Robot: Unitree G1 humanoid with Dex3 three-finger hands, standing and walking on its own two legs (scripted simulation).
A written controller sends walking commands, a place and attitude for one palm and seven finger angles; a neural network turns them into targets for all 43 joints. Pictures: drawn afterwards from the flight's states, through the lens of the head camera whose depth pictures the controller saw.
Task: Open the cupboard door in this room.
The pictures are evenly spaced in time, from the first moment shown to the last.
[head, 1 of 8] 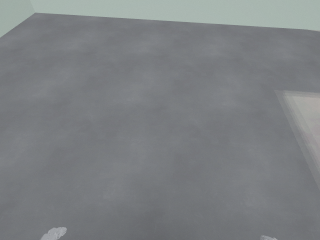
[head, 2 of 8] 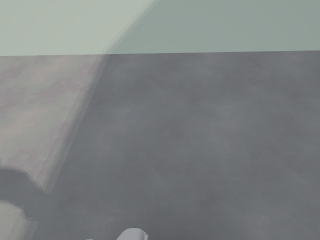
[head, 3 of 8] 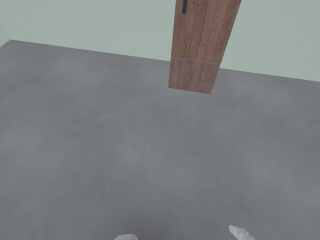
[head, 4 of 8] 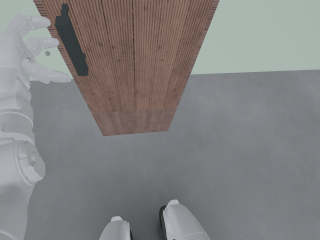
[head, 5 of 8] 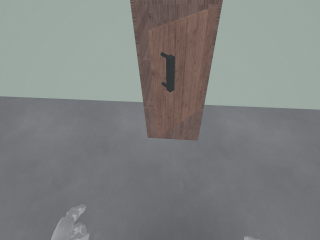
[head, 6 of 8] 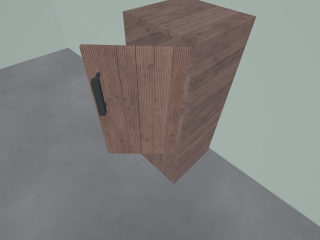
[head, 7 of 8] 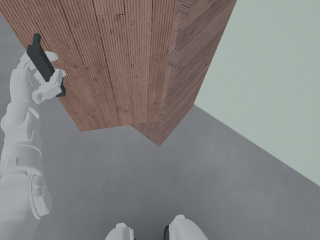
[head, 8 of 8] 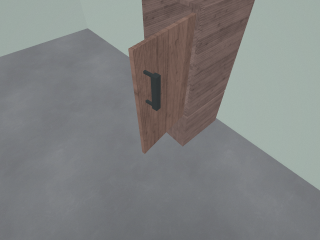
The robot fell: no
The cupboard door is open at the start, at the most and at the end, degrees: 0 100 99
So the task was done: yes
